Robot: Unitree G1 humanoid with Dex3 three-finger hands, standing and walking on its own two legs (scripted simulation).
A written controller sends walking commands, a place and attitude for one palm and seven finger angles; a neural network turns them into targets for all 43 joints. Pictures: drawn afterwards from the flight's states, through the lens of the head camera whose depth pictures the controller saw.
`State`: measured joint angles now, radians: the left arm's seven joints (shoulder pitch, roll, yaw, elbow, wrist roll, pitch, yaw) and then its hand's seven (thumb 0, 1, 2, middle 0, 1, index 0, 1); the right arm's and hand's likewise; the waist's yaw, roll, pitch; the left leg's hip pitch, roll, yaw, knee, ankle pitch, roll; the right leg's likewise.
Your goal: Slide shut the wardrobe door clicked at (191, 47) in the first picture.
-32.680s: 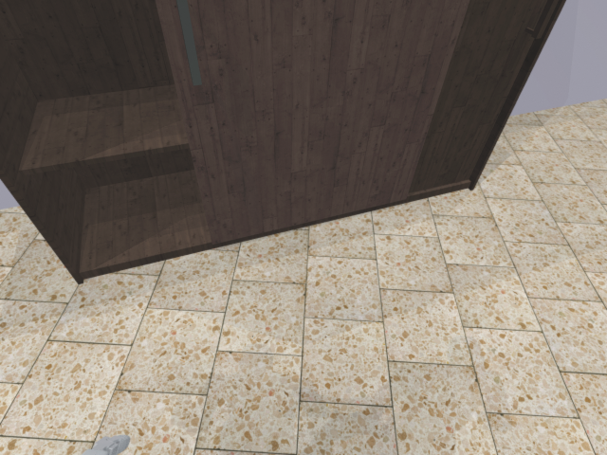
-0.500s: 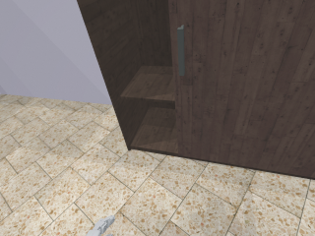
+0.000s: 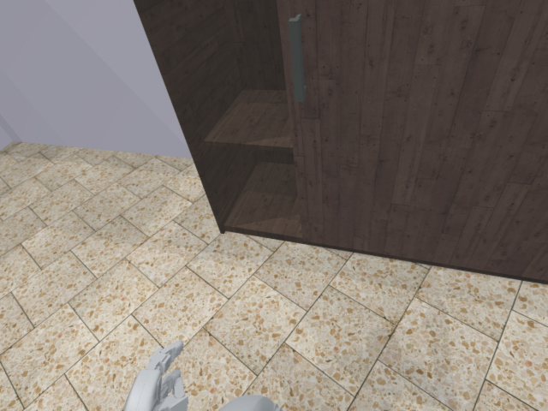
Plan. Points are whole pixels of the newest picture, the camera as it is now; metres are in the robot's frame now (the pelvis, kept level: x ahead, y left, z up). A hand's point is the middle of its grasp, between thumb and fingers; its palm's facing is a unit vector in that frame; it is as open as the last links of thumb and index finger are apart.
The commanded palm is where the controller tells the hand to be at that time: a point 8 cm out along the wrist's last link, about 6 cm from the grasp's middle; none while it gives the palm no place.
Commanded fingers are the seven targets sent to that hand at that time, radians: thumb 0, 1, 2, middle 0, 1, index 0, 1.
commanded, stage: stop stepping back and stand still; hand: right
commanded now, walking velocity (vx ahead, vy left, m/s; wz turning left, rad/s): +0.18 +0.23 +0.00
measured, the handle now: (299, 59) +0.93 +0.02 +0.12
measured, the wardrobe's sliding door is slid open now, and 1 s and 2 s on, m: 0.41 0.41 0.41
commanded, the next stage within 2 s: let the arm hang, fingers relaxed in 0.24 s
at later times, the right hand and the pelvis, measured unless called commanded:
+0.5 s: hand (475, 354) +0.24 -0.25 -0.04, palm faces +0.16 +0.93 -0.34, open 7.4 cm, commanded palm none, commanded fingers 0.00 -0.90 -0.90 0.20 0.30 0.20 0.30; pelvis +0.03 -0.02 -0.01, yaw -5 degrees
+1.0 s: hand out of the picture +0.10 -0.24 -0.15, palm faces +0.09 +0.96 -0.27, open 7.3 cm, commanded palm none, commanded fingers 0.00 -0.90 -0.90 0.20 0.30 0.20 0.30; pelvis +0.06 -0.03 +0.02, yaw -5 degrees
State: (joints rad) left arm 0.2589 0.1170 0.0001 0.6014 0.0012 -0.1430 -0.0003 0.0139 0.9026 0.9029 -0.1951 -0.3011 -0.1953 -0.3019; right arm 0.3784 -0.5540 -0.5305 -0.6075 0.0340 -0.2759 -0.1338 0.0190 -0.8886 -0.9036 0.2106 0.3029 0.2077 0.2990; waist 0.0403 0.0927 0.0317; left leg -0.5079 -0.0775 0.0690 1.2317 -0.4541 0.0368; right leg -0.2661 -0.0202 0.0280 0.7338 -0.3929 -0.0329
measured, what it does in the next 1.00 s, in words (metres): steps on the spot: left foot, then left foot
